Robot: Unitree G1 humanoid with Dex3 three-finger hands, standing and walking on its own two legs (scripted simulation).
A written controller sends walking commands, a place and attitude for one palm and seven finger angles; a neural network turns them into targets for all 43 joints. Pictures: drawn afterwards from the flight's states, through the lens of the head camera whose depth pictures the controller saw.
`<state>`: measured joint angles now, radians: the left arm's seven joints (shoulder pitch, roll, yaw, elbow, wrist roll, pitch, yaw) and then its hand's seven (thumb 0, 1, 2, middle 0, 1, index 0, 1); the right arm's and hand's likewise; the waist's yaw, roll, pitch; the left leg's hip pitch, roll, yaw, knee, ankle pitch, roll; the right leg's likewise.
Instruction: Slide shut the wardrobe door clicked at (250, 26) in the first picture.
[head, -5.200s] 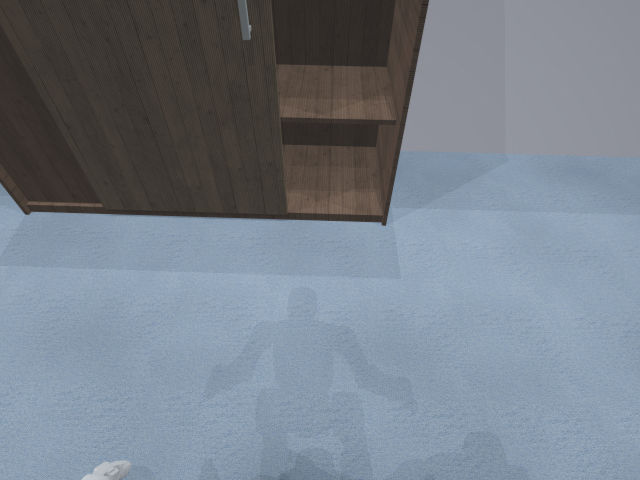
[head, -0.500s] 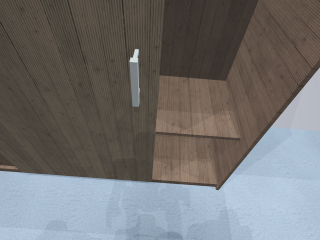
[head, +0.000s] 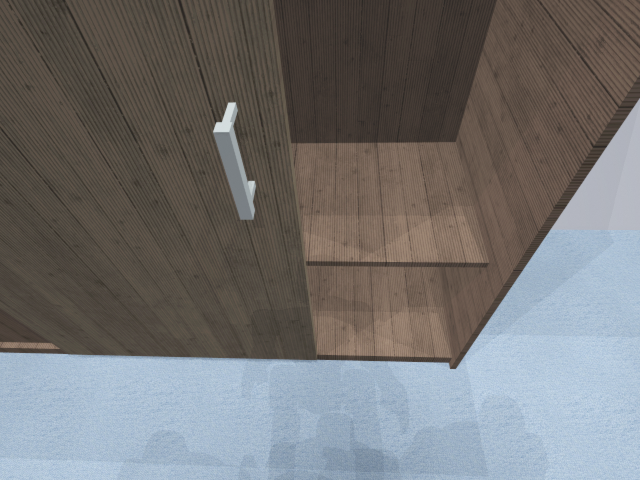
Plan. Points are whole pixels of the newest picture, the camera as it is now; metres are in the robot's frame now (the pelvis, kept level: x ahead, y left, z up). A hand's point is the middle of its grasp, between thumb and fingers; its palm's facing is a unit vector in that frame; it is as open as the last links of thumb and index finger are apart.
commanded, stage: come to a stop and stand still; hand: left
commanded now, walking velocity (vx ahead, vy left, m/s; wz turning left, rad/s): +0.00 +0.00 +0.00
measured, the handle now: (239, 165) +0.49 +0.14 +0.11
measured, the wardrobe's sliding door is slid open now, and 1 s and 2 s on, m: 0.42 0.42 0.42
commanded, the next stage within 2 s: look again from close up in 1.28 s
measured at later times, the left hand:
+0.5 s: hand out of the picture -0.04 +0.25 -0.17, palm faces +0.03 -0.97 -0.26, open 7.4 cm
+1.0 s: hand out of the picture +0.02 +0.21 -0.17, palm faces +0.02 -0.97 -0.23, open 7.3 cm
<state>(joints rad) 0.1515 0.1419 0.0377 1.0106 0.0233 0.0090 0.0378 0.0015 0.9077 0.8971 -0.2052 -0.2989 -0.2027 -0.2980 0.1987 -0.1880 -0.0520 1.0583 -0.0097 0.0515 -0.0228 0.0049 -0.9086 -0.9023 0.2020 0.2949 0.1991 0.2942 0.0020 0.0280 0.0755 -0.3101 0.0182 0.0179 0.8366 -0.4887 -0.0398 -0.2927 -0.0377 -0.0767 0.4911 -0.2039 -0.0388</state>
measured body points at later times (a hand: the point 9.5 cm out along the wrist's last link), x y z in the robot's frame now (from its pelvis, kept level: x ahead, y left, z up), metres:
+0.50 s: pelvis -0.03 +0.06 +0.00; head -0.03 +0.04 +0.44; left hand -0.04 +0.30 -0.15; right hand -0.01 -0.17 -0.17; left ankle -0.05 +0.15 -0.74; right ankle +0.04 -0.10 -0.74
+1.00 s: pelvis +0.01 +0.04 +0.00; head +0.02 +0.02 +0.45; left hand +0.02 +0.27 -0.15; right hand -0.01 -0.18 -0.17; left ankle -0.05 +0.15 -0.74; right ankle +0.04 -0.10 -0.74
